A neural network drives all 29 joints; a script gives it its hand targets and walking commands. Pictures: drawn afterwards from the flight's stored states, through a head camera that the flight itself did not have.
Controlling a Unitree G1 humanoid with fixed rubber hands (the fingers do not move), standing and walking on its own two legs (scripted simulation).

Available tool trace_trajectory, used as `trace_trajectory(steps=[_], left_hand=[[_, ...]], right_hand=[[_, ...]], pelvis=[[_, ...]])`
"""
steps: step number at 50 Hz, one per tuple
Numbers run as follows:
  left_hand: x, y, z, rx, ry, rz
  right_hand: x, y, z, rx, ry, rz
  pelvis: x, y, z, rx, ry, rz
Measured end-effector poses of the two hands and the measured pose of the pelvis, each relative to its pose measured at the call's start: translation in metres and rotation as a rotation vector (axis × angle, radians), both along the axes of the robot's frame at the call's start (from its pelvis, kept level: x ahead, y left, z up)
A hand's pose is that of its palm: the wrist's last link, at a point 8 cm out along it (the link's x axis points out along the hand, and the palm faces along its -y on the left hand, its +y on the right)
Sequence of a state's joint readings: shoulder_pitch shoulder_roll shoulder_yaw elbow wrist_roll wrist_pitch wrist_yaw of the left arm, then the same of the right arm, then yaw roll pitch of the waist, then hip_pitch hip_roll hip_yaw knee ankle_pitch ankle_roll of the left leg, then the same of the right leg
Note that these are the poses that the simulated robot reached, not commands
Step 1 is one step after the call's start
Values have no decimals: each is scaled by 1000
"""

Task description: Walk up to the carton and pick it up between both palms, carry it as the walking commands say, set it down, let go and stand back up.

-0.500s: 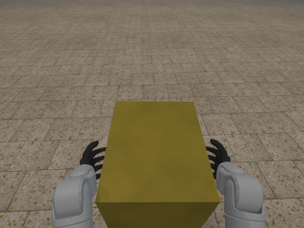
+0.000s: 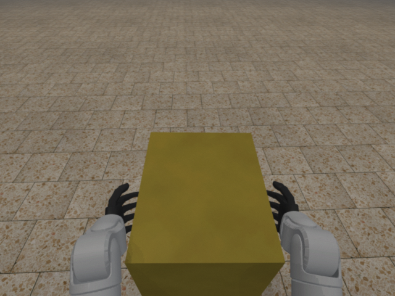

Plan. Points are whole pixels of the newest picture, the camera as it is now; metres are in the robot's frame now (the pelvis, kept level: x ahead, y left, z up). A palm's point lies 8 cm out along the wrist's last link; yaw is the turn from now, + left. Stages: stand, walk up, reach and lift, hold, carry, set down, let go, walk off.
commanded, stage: carry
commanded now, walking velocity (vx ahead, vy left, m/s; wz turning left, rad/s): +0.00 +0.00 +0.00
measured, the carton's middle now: (200, 216) +0.31 +0.00 +0.02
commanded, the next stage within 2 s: none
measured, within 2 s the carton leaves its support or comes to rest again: neither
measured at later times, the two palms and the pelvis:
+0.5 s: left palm (114, 225) +0.26 +0.16 +0.07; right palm (282, 221) +0.26 -0.16 +0.07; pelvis +0.00 +0.01 +0.00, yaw +0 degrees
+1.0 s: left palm (111, 225) +0.26 +0.17 +0.08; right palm (281, 222) +0.26 -0.15 +0.08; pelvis +0.00 +0.01 +0.00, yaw +0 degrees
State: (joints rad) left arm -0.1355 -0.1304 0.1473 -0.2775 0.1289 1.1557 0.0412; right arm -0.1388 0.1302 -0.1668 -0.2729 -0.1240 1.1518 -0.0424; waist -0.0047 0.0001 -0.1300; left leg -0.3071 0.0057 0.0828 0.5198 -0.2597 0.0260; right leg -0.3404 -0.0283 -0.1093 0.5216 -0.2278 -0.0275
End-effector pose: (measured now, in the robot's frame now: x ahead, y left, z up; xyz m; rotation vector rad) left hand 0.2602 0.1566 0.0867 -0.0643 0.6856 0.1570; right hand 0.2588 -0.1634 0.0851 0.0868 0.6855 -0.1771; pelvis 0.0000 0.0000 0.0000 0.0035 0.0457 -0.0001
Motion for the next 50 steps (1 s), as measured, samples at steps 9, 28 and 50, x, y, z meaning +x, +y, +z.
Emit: trace_trajectory(steps=[9, 28, 50], left_hand=[[1, 3, -5, 3, 0, -2], [3, 7, -14, 8, -9, -6], [0, 10, -10, 1, -45, -2]], right_hand=[[2, 3, -5, -4, 0, 4], [4, 7, -13, -15, -9, 10], [1, 10, -9, -14, -45, 11]], pelvis=[[-1, 3, 0, 0, 0, 1], [-2, 6, -1, 0, -2, 4], [-4, 9, -2, 3, -2, -2]])
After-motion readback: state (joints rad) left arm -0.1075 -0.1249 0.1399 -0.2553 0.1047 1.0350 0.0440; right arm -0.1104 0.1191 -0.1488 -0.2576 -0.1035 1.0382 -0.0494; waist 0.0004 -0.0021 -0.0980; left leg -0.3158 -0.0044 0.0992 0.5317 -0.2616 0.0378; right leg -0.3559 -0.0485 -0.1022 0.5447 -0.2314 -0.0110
